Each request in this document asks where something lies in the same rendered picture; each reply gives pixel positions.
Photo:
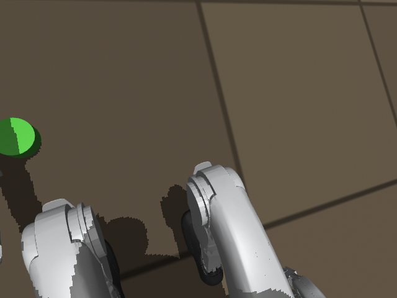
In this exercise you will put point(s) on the right robot foot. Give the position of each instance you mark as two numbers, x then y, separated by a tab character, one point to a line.
193	245

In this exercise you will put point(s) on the left robot foot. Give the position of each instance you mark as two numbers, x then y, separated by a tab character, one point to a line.
114	269

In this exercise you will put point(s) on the tin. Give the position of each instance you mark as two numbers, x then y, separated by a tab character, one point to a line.
18	138

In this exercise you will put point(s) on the right robot hand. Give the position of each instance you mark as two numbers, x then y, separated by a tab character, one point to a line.
303	287

